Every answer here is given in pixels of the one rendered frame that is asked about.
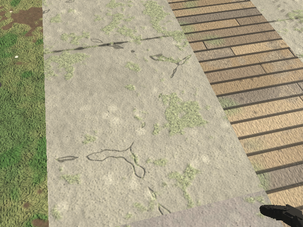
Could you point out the robot right hand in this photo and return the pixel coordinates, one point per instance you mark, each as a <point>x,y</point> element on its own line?
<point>288,214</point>

